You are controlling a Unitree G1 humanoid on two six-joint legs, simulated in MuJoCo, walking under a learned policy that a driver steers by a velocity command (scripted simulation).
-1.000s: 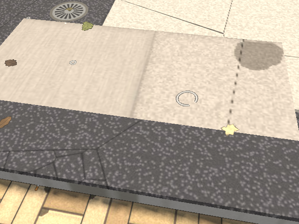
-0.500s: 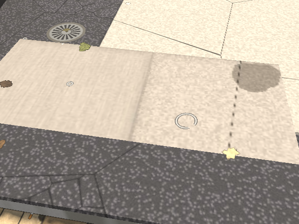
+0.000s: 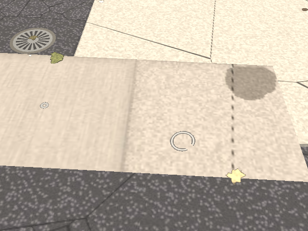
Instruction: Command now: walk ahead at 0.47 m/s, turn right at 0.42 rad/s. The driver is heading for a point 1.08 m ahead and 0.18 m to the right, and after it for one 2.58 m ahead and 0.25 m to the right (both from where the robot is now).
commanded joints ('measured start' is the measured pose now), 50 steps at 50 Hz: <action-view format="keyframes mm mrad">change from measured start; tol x64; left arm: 1 -64 -7 -6 -71 2 4 -6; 50 93 170 16 -285 -14 -1 67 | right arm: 1 68 -102 -12 -23 -5 -14 -11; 50 -323 -226 -31 -425 16 55 25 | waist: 1 -4 121 78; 50 58 31 -94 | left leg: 1 -10 279 -91 -109 378 74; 11 439 379 -62 -27 531 90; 16 -122 342 59 370 1667 102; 19 -573 -14 -246 1488 -23 -46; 39 -504 -41 -96 255 415 13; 44 381 439 -760 279 1125 377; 50 -385 190 -581 -18 154 247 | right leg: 1 -111 -4 -38 -46 51 10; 11 -957 2 -41 641 -516 -105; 16 467 252 -290 -8 -195 -126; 18 909 -239 726 -434 173 -447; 41 691 -37 72 -486 997 72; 44 17 188 132 430 -524 152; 50 18 47 125 264 -242 110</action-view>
